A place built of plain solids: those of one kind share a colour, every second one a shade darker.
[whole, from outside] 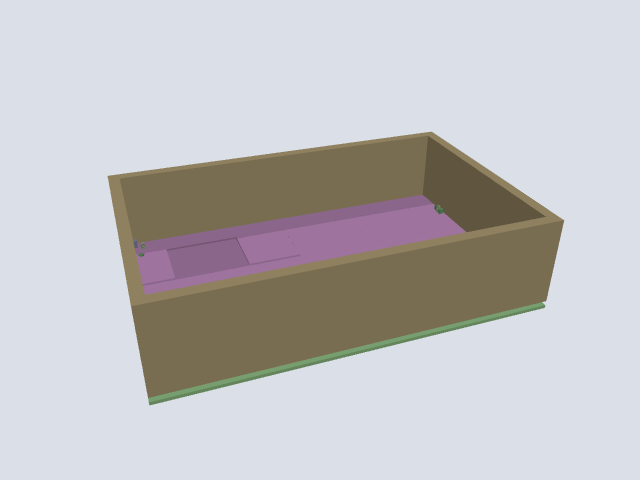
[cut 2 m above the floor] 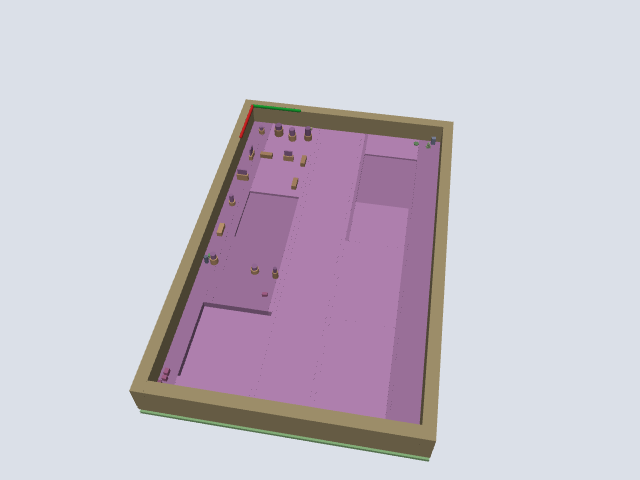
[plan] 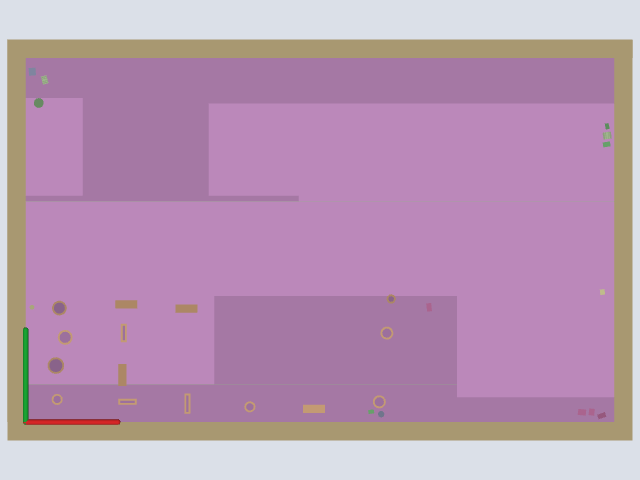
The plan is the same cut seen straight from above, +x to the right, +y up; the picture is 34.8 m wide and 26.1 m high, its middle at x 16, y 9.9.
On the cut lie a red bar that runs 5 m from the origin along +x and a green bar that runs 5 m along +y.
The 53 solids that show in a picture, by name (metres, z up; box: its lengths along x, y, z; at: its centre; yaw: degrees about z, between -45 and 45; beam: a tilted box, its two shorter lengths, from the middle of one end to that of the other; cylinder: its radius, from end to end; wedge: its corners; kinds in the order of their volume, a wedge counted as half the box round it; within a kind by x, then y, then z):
{
 "wall_1": {"box": [1.0, 19.8, 8.0], "at": [-0.5, 9.9, 3.0]},
 "wall_2": {"box": [34.0, 1.0, 8.0], "at": [16.0, -0.5, 3.0]},
 "wall_3": {"box": [34.0, 1.0, 8.0], "at": [16.0, 20.3, 3.0]},
 "wall_4": {"box": [1.0, 19.8, 8.0], "at": [32.5, 9.9, 3.0]},
 "floor_1": {"box": [3.1, 5.32, 1.32], "at": [1.55, 14.96, -0.66]},
 "floor_2": {"box": [10.25, 4.81, 1.32], "at": [5.12, 4.46, -0.66]},
 "floor_3": {"box": [6.85, 5.32, 1.14], "at": [6.53, 14.96, -0.75]},
 "floor_4": {"box": [14.85, 0.3, 1.32], "at": [7.42, 12.15, -0.66]},
 "floor_5": {"box": [23.45, 0.7, 1.32], "at": [11.72, 1.7, -0.66]},
 "floor_6": {"box": [23.45, 0.32, 1.32], "at": [11.72, 7.02, -0.66]},
 "floor_7": {"box": [4.9, 5.02, 1.32], "at": [12.4, 14.81, -0.66]},
 "floor_8": {"box": [5.83, 4.81, 1.08], "at": [13.16, 4.46, -0.78]},
 "floor_9": {"box": [32.0, 1.35, 1.32], "at": [16.0, 0.68, -0.66]},
 "floor_10": {"box": [32.0, 0.37, 1.32], "at": [16.0, 7.37, -0.66]},
 "floor_11": {"box": [32.0, 4.1, 1.0], "at": [16.0, 9.6, -0.5]},
 "floor_12": {"box": [32.0, 0.35, 1.32], "at": [16.0, 11.82, -0.66]},
 "floor_13": {"box": [32.0, 2.18, 1.32], "at": [16.0, 18.71, -0.66]},
 "floor_14": {"box": [8.38, 5.32, 1.32], "at": [19.04, 14.66, -0.66]},
 "floor_15": {"box": [7.37, 4.81, 1.32], "at": [19.77, 4.46, -0.66]},
 "floor_16": {"box": [22.05, 0.3, 1.32], "at": [20.98, 17.47, -0.66]},
 "floor_17": {"box": [6.85, 5.83, 0.69], "at": [26.88, 4.26, -0.97]},
 "floor_18": {"box": [8.77, 5.32, 1.32], "at": [27.61, 14.66, -0.66]},
 "floor_19": {"box": [1.7, 5.83, 1.32], "at": [31.15, 4.26, -0.66]},
 "floor_base_1": {"box": [34.0, 21.8, 0.3], "at": [16.0, 9.9, -1.57]},
 "piece_1": {"cylinder": 0.45, "from": [1.64, 3.07, 0.0], "to": [1.64, 3.07, 0.8]},
 "piece_2": {"cylinder": 0.3, "from": [1.71, 1.23, 0.0], "to": [1.71, 1.23, 0.45]},
 "piece_3": {"cylinder": 0.4, "from": [1.83, 6.2, 0.0], "to": [1.83, 6.2, 0.6]},
 "piece_4": {"cylinder": 0.4, "from": [2.14, 4.61, 0.0], "to": [2.14, 4.61, 0.65]},
 "piece_5": {"box": [0.45, 1.2, 0.46], "at": [5.25, 2.56, 0.23]},
 "piece_6": {"box": [0.33, 1.0, 0.6], "at": [5.33, 4.84, 0.3]},
 "piece_7": {"box": [1.2, 0.45, 0.46], "at": [5.46, 6.41, 0.23]},
 "piece_8": {"box": [1.0, 0.33, 0.5], "at": [5.53, 1.1, 0.25]},
 "piece_9": {"box": [1.2, 0.45, 0.46], "at": [8.74, 6.17, 0.23]},
 "piece_10": {"box": [0.33, 1.1, 0.7], "at": [8.79, 1.0, 0.35]},
 "piece_11": {"cylinder": 0.3, "from": [12.19, 0.83, 0.0], "to": [12.19, 0.83, 0.4]},
 "piece_12": {"box": [1.2, 0.45, 0.46], "at": [15.68, 0.72, 0.23]},
 "piece_13": {"cylinder": 0.35, "from": [19.23, 1.1, 0.0], "to": [19.23, 1.1, 0.65]},
 "piece_14": {"cylinder": 0.35, "from": [19.64, 4.84, 0.0], "to": [19.64, 4.84, 0.45]},
 "piece_15": {"cylinder": 0.25, "from": [19.87, 6.7, 0.0], "to": [19.87, 6.7, 0.7]},
 "plant_1": {"cylinder": 0.35, "from": [1.64, 3.07, 0.8], "to": [1.64, 3.07, 1.26]},
 "plant_2": {"cylinder": 0.2, "from": [1.71, 1.23, 0.45], "to": [1.71, 1.23, 0.86]},
 "plant_3": {"cylinder": 0.3, "from": [1.83, 6.2, 0.6], "to": [1.83, 6.2, 1.46]},
 "plant_4": {"cylinder": 0.3, "from": [2.14, 4.61, 0.65], "to": [2.14, 4.61, 1.36]},
 "plant_5": {"box": [0.13, 0.8, 0.61], "at": [5.33, 4.84, 0.91]},
 "plant_6": {"box": [0.13, 0.9, 0.61], "at": [8.79, 1.0, 1.0]},
 "plant_7": {"cylinder": 0.2, "from": [12.19, 0.83, 0.4], "to": [12.19, 0.83, 1.21]},
 "plant_8": {"cylinder": 0.25, "from": [19.23, 1.1, 0.65], "to": [19.23, 1.1, 1.16]},
 "plant_9": {"cylinder": 0.25, "from": [19.64, 4.84, 0.45], "to": [19.64, 4.84, 0.81]},
 "bag_1": {"box": [0.27, 0.45, 0.3], "at": [21.93, 6.24, 0.15], "yaw": 6.6},
 "bag_2": {"box": [0.44, 0.33, 0.45], "at": [30.25, 0.53, 0.23], "yaw": -5.4},
 "bag_3": {"box": [0.45, 0.27, 0.46], "at": [31.32, 0.34, 0.23], "yaw": 19.9},
 "bin_1": {"box": [0.38, 0.42, 0.76], "at": [0.36, 19.05, 0.38], "yaw": 3.8},
 "hose_coil_1": {"cylinder": 0.27, "from": [0.71, 17.35, -0.05], "to": [0.71, 17.35, 0.09]}
}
